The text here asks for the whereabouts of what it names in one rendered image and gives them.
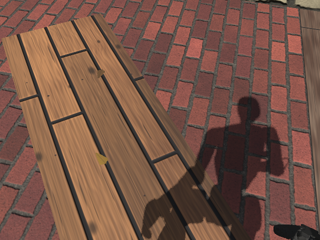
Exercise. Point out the right robot hand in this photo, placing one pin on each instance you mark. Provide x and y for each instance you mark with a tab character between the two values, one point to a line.
296	232

